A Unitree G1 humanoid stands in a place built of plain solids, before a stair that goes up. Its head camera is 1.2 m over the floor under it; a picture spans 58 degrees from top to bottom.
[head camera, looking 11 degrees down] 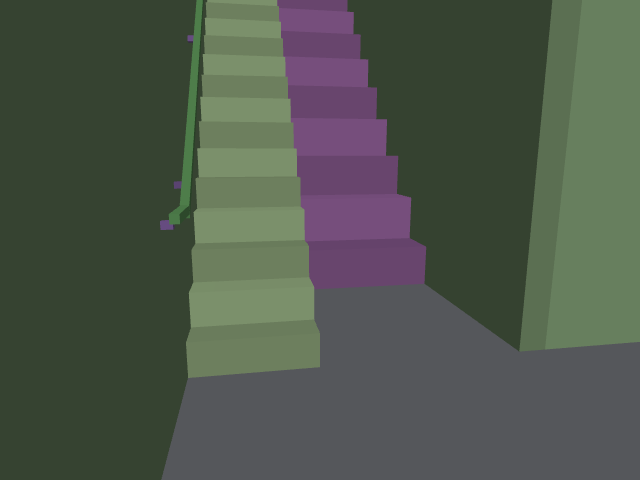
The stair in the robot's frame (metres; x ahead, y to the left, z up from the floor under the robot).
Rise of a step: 0.21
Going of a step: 0.21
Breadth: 0.74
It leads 9 degrees to the left of straight ahead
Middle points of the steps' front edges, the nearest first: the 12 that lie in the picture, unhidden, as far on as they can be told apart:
2.26 0.36 0.21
2.47 0.40 0.42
2.68 0.43 0.63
2.89 0.47 0.84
3.10 0.50 1.05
3.32 0.54 1.25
3.53 0.58 1.46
3.74 0.61 1.67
3.95 0.65 1.88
4.16 0.68 2.09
4.38 0.72 2.30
4.59 0.75 2.51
